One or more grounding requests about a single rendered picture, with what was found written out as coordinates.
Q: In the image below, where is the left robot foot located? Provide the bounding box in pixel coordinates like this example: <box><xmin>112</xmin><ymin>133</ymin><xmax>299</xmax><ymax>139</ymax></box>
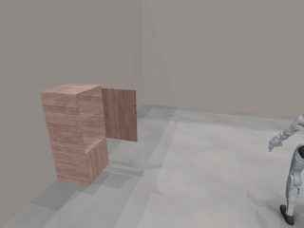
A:
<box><xmin>279</xmin><ymin>204</ymin><xmax>295</xmax><ymax>225</ymax></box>

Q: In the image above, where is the left robot thigh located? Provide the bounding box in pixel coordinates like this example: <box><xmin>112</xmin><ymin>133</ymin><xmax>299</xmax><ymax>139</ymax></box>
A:
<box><xmin>289</xmin><ymin>143</ymin><xmax>304</xmax><ymax>187</ymax></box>

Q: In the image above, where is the cupboard door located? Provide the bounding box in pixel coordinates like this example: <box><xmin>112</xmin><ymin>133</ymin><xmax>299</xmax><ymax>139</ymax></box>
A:
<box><xmin>102</xmin><ymin>87</ymin><xmax>138</xmax><ymax>142</ymax></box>

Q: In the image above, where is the robot left hand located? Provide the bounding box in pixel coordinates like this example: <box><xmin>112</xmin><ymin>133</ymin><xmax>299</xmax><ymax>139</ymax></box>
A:
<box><xmin>269</xmin><ymin>136</ymin><xmax>283</xmax><ymax>152</ymax></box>

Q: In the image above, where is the robot left forearm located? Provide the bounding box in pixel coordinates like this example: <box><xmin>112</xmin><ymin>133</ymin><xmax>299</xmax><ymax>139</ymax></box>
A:
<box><xmin>277</xmin><ymin>116</ymin><xmax>302</xmax><ymax>141</ymax></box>

